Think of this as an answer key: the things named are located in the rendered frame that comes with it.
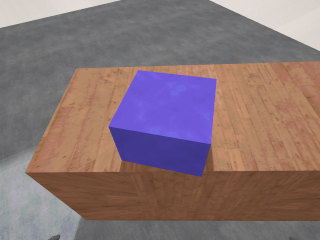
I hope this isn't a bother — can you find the pedestal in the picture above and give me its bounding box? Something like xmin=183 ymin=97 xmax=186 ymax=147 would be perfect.
xmin=25 ymin=61 xmax=320 ymax=221

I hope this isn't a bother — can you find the carton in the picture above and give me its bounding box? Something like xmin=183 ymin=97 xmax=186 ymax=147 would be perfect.
xmin=108 ymin=70 xmax=217 ymax=177

